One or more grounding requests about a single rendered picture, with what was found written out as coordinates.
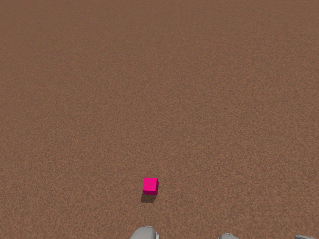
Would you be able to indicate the cube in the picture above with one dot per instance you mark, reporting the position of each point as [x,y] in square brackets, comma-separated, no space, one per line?
[150,186]

